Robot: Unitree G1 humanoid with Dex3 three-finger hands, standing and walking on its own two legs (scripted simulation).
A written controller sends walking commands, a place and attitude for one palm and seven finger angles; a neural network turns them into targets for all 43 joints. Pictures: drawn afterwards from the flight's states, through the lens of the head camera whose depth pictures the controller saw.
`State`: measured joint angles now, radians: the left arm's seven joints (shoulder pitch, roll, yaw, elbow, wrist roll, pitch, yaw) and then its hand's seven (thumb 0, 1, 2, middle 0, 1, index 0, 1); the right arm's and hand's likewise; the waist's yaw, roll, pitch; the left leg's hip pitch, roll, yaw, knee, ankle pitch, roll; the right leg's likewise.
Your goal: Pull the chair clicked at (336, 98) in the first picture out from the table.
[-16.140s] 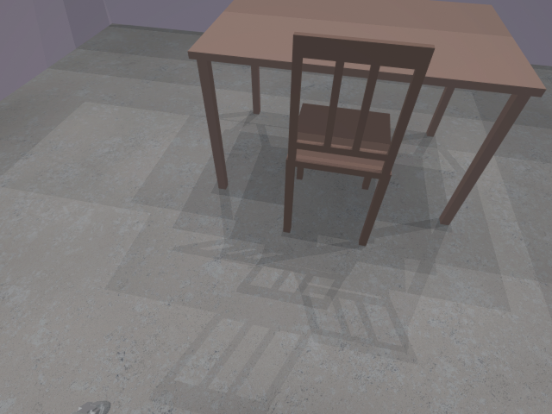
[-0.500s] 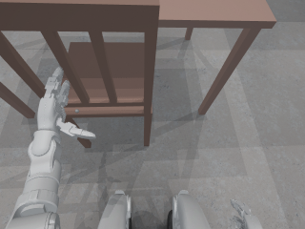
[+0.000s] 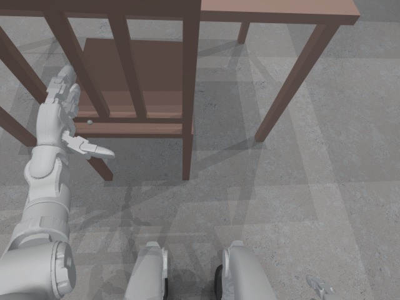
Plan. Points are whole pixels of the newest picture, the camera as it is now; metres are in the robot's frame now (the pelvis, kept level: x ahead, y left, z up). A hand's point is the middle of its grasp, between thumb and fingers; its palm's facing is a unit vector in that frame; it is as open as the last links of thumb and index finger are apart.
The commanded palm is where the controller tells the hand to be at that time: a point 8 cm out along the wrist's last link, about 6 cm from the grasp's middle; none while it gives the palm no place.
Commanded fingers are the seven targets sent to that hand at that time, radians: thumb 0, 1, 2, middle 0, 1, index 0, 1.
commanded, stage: aim the fingers beside a spindle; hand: left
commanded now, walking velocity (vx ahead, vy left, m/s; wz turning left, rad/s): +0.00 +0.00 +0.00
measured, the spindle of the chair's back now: (85, 74) +0.56 +0.25 +0.03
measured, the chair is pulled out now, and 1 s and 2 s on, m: -0.02 -0.02 -0.02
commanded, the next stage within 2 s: push the fingers through the gap in 1.86 s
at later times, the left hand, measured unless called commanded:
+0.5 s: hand (90, 130) +0.42 +0.21 +0.03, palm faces +0.05 -1.00 -0.04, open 16.9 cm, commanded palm +0.39 +0.25 +0.04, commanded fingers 0.00 -0.50 0.30 -0.06 -0.08 -0.06 -0.08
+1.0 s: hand (87, 145) +0.39 +0.21 +0.04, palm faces +0.04 -1.00 -0.04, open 16.9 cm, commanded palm +0.37 +0.26 +0.04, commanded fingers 0.00 -0.50 0.30 -0.06 -0.08 -0.06 -0.08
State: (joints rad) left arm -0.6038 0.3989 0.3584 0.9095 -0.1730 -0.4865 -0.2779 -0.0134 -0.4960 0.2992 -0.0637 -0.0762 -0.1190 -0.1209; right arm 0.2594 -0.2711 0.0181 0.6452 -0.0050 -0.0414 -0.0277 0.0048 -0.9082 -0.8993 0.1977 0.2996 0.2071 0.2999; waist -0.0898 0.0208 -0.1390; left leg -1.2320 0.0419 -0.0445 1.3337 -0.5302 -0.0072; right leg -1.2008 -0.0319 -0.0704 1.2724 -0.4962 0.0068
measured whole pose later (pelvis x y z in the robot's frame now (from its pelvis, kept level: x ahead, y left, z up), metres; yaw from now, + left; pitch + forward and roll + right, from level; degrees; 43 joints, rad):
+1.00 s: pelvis +0.03 +0.00 +0.02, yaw +0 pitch +23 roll -2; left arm -0.24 0.30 0.31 0.56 -0.22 -0.47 -0.27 -0.01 -0.50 0.30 -0.06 -0.08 -0.07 -0.08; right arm 0.22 -0.25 0.01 0.59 0.00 -0.06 -0.02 0.01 -0.91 -0.90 0.20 0.30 0.21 0.30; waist -0.06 0.02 -0.16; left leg -1.12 0.05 -0.03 1.28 -0.56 -0.01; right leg -1.10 -0.03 -0.05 1.22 -0.53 0.01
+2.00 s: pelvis +0.03 +0.01 +0.02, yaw +0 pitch +23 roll -3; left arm -0.18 0.29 0.30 0.50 -0.23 -0.46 -0.25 -0.01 -0.50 0.30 -0.06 -0.08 -0.07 -0.08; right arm 0.24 -0.25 0.02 0.59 0.00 -0.09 -0.03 0.01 -0.91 -0.90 0.20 0.30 0.21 0.30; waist -0.05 0.03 -0.16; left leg -1.12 0.04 -0.02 1.27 -0.56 0.00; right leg -1.09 -0.03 -0.05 1.22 -0.52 0.02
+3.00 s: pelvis +0.02 +0.01 +0.00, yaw -1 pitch +27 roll -4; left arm -0.67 0.46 0.44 0.97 -0.15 -0.47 -0.29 -0.01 -0.50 0.30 -0.06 -0.08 -0.06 -0.08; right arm 0.27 -0.27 0.03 0.64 -0.02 -0.02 -0.02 0.00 -0.91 -0.90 0.20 0.30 0.21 0.30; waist -0.13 0.03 -0.14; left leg -1.23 0.05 -0.03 1.33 -0.56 0.00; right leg -1.21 -0.02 -0.05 1.26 -0.51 0.02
